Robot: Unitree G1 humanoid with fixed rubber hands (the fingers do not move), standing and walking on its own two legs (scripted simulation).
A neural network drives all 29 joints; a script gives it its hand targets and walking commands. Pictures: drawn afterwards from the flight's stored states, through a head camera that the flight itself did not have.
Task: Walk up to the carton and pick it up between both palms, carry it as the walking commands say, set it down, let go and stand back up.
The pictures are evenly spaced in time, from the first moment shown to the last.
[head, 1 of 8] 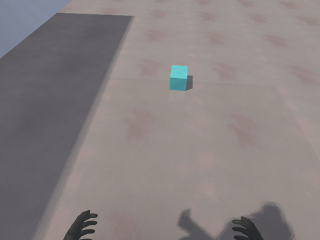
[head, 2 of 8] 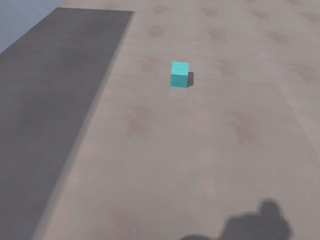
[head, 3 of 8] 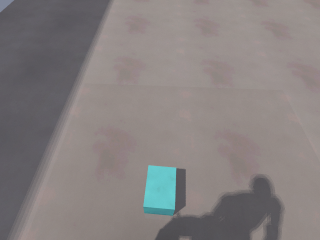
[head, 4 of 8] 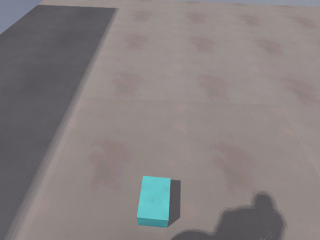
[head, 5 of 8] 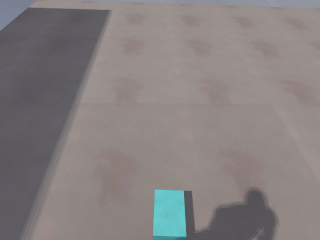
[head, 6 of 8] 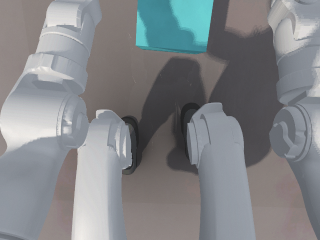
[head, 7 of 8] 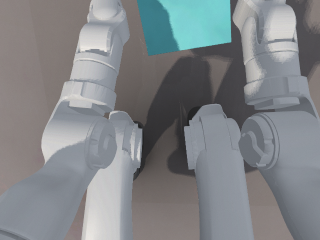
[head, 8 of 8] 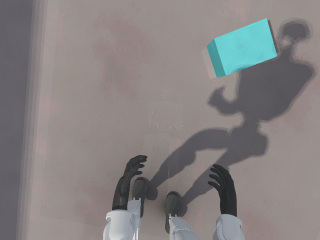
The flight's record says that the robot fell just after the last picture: yes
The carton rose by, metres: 0.18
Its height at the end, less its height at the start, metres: +0.00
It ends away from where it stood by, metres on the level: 0.47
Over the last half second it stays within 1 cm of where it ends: yes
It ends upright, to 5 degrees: no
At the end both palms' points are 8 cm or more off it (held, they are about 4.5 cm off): yes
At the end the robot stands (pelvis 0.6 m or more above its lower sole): yes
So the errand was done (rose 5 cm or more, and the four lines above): no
